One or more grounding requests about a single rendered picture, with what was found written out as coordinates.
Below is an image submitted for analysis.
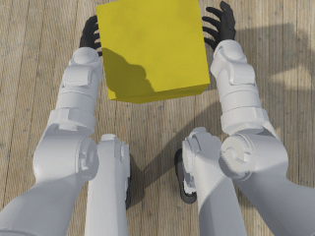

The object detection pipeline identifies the robot left hand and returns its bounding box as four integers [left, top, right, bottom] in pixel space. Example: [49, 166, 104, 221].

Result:
[79, 15, 102, 57]

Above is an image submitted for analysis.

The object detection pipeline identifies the robot left upper arm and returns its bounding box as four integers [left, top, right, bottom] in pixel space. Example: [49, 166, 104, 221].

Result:
[0, 135, 99, 236]

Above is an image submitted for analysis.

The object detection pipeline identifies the robot right hand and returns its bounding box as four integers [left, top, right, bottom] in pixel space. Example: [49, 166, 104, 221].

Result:
[202, 1, 236, 52]

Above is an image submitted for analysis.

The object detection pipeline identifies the left robot thigh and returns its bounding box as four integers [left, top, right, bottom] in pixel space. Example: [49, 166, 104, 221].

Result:
[84, 140, 131, 236]

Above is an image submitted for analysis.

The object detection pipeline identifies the robot right upper arm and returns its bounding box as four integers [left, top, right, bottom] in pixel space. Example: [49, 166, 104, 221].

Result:
[219, 133, 315, 236]

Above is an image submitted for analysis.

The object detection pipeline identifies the robot right forearm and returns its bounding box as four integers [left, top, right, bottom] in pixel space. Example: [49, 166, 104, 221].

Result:
[210, 39, 281, 142]

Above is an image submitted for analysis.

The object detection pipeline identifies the carton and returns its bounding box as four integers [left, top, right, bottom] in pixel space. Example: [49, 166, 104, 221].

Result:
[95, 0, 211, 104]

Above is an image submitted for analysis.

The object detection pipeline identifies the robot thigh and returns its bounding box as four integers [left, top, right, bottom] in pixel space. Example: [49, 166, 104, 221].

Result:
[84, 140, 131, 236]
[182, 133, 247, 236]

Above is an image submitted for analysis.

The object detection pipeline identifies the robot left forearm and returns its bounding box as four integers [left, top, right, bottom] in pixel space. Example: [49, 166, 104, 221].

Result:
[32, 47, 103, 178]

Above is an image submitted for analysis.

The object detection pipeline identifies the right robot thigh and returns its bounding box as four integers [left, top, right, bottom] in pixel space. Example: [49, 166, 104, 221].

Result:
[182, 133, 247, 236]

